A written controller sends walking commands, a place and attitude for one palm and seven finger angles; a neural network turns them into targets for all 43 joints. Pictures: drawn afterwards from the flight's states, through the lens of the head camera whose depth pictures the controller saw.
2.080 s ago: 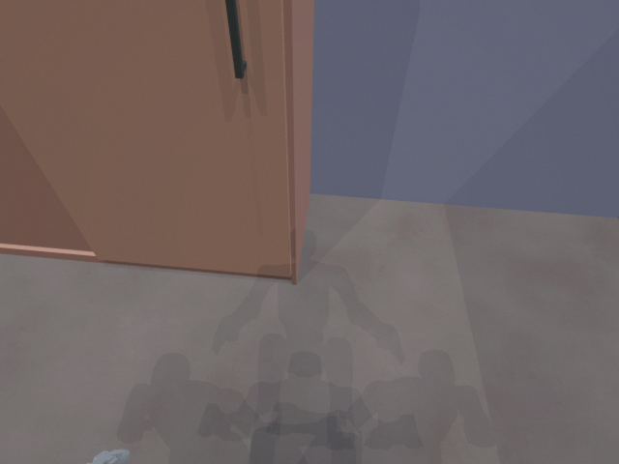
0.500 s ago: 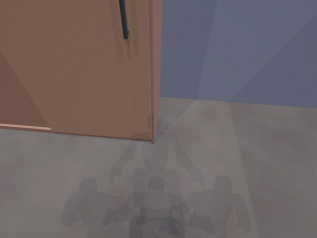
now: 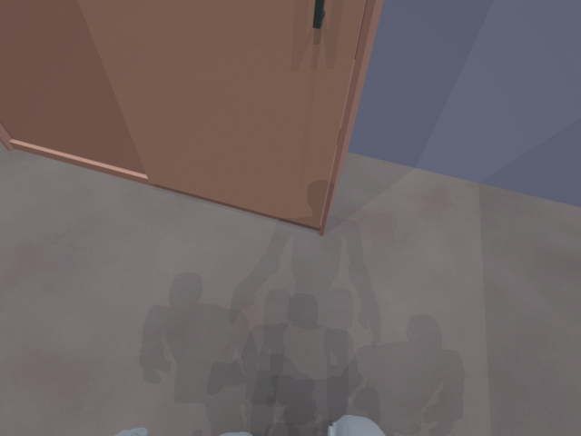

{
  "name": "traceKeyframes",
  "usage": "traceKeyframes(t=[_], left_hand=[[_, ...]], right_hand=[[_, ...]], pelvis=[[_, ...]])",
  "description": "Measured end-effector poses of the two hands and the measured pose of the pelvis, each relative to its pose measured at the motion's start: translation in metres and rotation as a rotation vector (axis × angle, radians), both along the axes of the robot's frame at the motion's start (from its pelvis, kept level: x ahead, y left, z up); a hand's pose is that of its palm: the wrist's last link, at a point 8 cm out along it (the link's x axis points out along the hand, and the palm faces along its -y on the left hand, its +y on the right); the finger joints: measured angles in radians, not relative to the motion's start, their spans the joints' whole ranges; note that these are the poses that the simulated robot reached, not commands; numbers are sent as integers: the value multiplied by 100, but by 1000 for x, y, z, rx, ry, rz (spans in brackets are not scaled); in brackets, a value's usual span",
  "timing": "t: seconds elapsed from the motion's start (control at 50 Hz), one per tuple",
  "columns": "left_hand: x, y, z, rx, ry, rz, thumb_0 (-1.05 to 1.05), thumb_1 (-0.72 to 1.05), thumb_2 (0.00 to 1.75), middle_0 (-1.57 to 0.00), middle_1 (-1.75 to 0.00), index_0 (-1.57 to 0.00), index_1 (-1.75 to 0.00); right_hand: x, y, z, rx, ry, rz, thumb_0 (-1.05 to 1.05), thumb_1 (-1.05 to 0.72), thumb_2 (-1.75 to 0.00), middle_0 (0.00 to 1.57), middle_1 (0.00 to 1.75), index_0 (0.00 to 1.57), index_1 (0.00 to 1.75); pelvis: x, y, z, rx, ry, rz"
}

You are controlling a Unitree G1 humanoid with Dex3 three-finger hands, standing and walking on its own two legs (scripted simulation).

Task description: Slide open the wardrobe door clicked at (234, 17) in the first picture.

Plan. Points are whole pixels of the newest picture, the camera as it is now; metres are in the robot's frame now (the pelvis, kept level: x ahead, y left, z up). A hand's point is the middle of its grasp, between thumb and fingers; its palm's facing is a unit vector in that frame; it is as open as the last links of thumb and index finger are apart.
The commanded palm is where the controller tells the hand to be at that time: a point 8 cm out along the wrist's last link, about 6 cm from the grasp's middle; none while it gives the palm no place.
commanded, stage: walk to a spot facing it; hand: right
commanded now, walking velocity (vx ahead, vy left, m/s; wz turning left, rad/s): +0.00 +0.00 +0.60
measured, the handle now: out of the picture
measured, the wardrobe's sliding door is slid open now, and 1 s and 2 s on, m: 0.00 0.00 0.00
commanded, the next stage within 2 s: turn to face it in 1.94 s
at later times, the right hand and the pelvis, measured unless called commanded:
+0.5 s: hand out of the picture +0.12 -0.26 -0.16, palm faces -0.24 +0.95 -0.22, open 7.4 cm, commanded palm none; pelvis -0.03 -0.07 +0.01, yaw +18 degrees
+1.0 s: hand out of the picture +0.15 -0.14 -0.15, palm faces -0.57 +0.80 -0.21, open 7.4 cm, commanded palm none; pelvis -0.02 -0.02 +0.01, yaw +36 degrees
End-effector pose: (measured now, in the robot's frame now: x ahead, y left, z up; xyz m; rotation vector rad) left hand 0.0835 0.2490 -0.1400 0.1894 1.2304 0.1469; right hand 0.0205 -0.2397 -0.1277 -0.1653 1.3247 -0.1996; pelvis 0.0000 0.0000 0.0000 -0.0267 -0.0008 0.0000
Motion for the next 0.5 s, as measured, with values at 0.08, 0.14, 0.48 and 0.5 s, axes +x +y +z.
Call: traceKeyframes(t=[0.08, 0.14, 0.48, 0.5], left_hand=[[-8, 2, 11, 21, -24, 48, 0, 90, 89, -20, -30, -20, -30], [-13, 0, 18, 42, -49, 81, 0, 90, 89, -20, -30, -20, -30], [-110, -57, 43, 113, -71, 292, 0, 90, 89, -20, -30, -20, -30], [-119, -60, 41, 108, -63, 312, 0, 90, 89, -20, -30, -20, -30]], right_hand=[[7, -4, 3, 9, -1, 40, 1, -90, -90, 21, 30, 21, 30], [16, -15, 2, 8, -14, 71, 1, -90, -90, 21, 30, 21, 30], [97, -75, -2, 24, -115, 307, 1, -91, -90, 20, 30, 20, 30], [101, -72, -1, 26, -112, 324, 1, -91, -90, 20, 30, 20, 30]], pelvis=[[-3, -5, 5, -4, 18, 48], [-6, -13, 6, 2, 26, 84], [-25, -68, 9, 61, -2, 301], [-25, -69, 10, 61, -3, 316]])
